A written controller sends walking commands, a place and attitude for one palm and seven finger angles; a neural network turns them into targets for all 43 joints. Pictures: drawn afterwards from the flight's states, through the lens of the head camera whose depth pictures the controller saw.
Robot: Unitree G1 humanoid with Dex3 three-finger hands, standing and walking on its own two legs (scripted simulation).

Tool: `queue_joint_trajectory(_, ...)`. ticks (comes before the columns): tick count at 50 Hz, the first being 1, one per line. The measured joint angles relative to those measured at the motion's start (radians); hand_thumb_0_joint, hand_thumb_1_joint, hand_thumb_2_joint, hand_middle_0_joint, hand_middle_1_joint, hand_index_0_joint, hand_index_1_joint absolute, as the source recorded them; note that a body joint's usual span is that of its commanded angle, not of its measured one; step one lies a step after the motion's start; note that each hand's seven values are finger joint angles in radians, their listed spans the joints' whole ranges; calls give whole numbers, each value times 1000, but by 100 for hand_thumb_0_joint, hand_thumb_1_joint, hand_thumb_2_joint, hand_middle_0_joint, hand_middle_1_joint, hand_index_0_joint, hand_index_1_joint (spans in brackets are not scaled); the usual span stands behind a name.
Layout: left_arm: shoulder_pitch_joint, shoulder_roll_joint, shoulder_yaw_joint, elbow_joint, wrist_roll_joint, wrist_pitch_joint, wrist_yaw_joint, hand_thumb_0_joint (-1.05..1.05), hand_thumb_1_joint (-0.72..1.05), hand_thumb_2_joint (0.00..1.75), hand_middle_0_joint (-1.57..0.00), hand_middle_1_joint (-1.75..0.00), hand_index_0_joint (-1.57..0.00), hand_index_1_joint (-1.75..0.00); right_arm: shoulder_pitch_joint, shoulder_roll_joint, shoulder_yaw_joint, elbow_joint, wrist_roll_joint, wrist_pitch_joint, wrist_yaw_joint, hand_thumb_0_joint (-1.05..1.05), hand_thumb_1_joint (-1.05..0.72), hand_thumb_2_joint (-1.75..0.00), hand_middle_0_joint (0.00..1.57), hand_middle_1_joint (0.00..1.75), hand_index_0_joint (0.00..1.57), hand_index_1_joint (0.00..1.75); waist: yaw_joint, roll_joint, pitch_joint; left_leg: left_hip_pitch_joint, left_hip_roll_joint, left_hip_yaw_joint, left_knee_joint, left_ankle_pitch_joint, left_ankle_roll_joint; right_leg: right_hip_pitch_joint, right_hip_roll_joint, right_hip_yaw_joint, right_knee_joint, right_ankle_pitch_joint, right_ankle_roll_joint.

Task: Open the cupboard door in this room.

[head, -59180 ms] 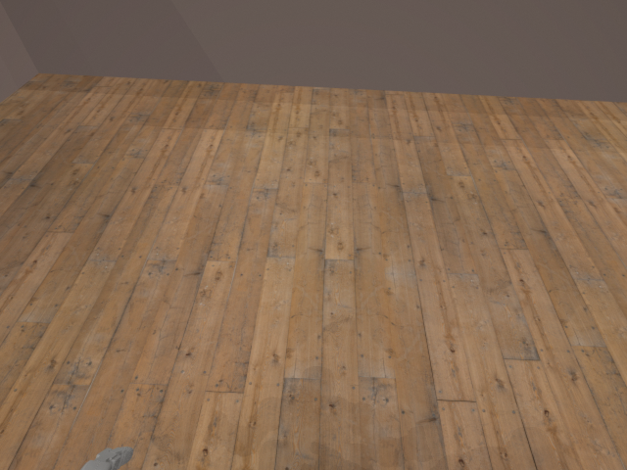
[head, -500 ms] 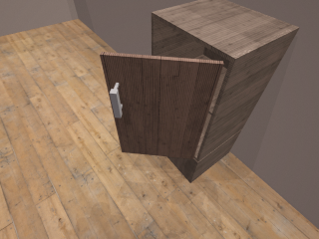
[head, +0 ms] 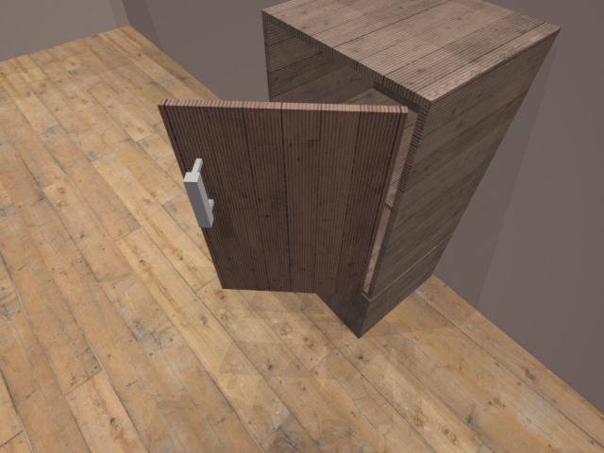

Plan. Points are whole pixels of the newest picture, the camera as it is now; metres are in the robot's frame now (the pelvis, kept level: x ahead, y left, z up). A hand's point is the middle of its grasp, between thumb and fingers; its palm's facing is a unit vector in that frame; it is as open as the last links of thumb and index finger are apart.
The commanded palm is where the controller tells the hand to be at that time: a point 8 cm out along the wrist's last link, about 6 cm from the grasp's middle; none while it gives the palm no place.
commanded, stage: come to a stop and stand still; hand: left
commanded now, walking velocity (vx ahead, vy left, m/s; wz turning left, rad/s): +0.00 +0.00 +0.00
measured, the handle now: (202, 193) +0.55 +0.22 -0.03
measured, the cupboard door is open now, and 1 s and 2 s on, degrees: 47 47 47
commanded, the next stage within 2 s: look again from close up in 0.50 s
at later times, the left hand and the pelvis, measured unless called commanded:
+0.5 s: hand out of the picture -0.03 +0.16 -0.16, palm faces +0.04 -0.98 -0.20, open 7.3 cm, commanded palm none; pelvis -0.02 -0.03 +0.01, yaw +1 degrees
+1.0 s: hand out of the picture -0.05 +0.18 -0.17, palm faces +0.07 -0.98 -0.20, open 7.3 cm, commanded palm none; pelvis -0.05 +0.00 +0.01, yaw +3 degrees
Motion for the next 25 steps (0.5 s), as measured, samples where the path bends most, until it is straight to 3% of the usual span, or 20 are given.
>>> queue_joint_trajectory(9, -14, -7, -11, -1, -4, -6, -9, 0, 93, 90, -20, -30, -20, -30, 7, 1, 13, 17, -4, -7, 11, 1, -92, -90, 20, 30, 20, 29, 6, -14, -21, 20, 21, -14, -60, 54, -19, 32, 25, -17, -80, 58, -19)
queue_joint_trajectory(25, 79, 2, -18, 77, -7, -11, -24, 0, 92, 90, -20, -30, -20, -30, 54, 4, 30, 57, -4, -8, 20, 1, -91, -90, 20, 30, 20, 29, 17, -5, -16, 32, 41, -37, -116, 106, -36, 71, 50, -42, -179, 122, -39)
